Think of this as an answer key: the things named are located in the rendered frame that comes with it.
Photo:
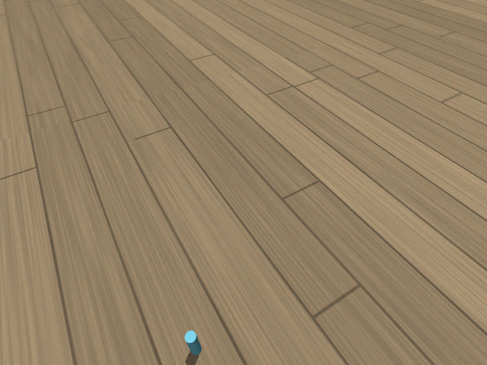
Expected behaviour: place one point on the can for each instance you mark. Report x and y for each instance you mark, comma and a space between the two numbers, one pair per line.
193, 342

